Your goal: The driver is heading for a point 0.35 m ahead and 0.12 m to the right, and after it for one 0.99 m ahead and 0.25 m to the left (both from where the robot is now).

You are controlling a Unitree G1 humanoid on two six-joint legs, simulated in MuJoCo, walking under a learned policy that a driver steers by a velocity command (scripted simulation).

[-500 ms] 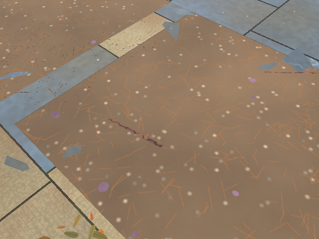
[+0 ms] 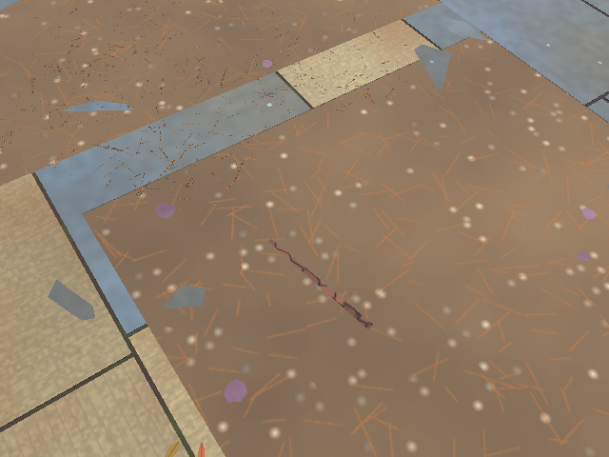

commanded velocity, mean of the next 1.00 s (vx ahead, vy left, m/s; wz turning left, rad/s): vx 0.26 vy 0.00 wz -0.07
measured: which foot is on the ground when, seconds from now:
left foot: down 0.00-0.20, up 0.22-0.42, down 0.44-0.80, up 0.82-1.00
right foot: up 0.00-0.14, down 0.16-0.44, up 0.46-0.78, down 0.80-1.00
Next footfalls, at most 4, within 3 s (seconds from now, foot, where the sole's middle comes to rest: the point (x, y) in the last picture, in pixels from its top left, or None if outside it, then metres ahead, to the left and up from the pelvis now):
0.16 right None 0.10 -0.17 -0.77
0.44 left None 0.17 0.07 -0.77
0.80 right None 0.39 -0.24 -0.77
1.20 left None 0.39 0.02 -0.77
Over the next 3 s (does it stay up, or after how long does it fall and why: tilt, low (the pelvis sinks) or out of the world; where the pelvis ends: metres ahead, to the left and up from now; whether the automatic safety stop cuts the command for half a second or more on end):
stays up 0.60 0.05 0.01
